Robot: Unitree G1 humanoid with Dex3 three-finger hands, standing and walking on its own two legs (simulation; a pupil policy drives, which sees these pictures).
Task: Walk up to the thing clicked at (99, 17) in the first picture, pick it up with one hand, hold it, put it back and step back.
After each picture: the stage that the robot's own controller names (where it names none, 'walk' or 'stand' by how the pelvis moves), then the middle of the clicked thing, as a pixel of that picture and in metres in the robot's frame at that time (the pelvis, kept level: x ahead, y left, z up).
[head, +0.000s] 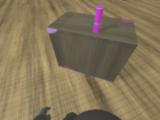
stand; (97, 20) +0.94 +0.02 +0.13
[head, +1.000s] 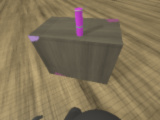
walk; (79, 23) +0.83 +0.23 +0.16
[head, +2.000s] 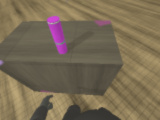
stand; (58, 37) +0.49 +0.27 +0.16
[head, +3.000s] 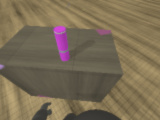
stand; (62, 45) +0.47 +0.24 +0.13
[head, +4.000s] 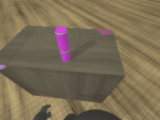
stand; (64, 46) +0.46 +0.23 +0.13
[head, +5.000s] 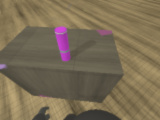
stand; (63, 46) +0.47 +0.24 +0.13
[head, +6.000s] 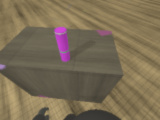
stand; (63, 46) +0.47 +0.24 +0.13
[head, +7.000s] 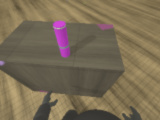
rise first; (63, 41) +0.48 +0.24 +0.13
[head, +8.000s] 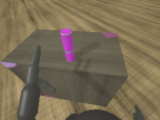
go down; (68, 47) +0.47 +0.24 +0.13
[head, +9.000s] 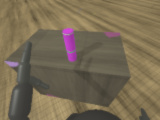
go down; (70, 46) +0.48 +0.23 +0.13
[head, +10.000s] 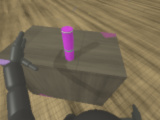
go down; (68, 45) +0.48 +0.22 +0.14
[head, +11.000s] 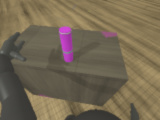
go down; (67, 46) +0.46 +0.22 +0.14
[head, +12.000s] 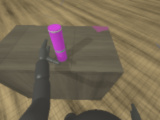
close in; (59, 45) +0.45 +0.24 +0.15
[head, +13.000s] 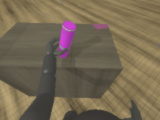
lift; (65, 42) +0.47 +0.19 +0.16
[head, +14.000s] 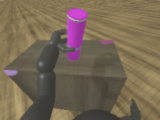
lift; (74, 40) +0.32 +0.11 +0.33
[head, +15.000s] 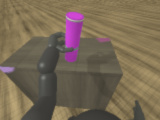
lift; (72, 41) +0.34 +0.14 +0.31
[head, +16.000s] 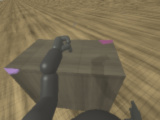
hold; out of the picture -0.01 -0.07 -0.63
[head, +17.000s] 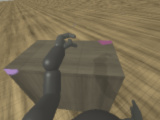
hold; out of the picture -0.11 -0.04 -0.73
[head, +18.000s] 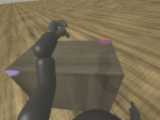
crouch; out of the picture -0.12 +0.00 -0.73
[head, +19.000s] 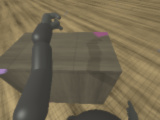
lower; out of the picture -0.14 +0.03 -0.73
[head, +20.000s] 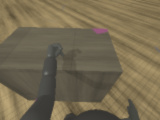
lower; out of the picture -0.18 +0.06 -0.72
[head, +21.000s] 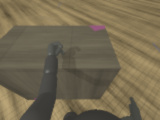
lower; out of the picture -0.17 +0.07 -0.72
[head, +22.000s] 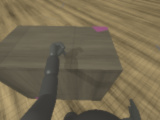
lower; out of the picture -0.18 +0.08 -0.72
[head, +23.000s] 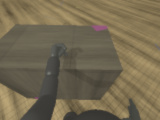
loosen; out of the picture -0.19 +0.07 -0.72
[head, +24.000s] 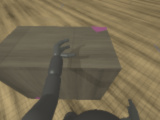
withdraw; out of the picture -0.16 +0.07 -0.72
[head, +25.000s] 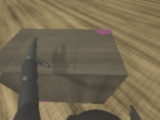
sink last; out of the picture -0.20 +0.03 -0.73
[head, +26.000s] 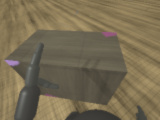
stand; out of the picture -0.13 +0.06 -0.74
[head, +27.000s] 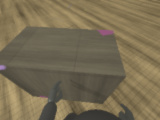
stand; out of the picture -0.18 +0.04 -0.74
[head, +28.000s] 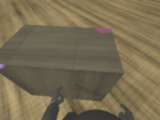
stand; out of the picture -0.16 +0.02 -0.74
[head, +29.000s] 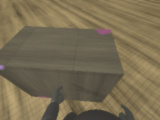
stand; out of the picture -0.15 +0.00 -0.74
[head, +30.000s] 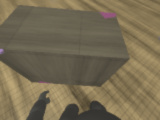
walk; out of the picture -0.06 -0.05 -0.73
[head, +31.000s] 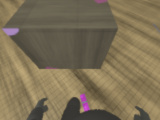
walk; (85, 104) +0.21 +0.02 -0.71
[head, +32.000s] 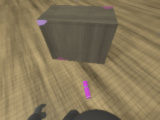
stand; (86, 89) +0.51 +0.05 -0.73
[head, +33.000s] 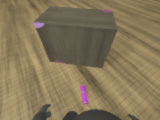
stand; (83, 94) +0.44 +0.06 -0.74
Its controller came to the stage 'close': yes
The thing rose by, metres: 0.21
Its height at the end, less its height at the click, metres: -0.88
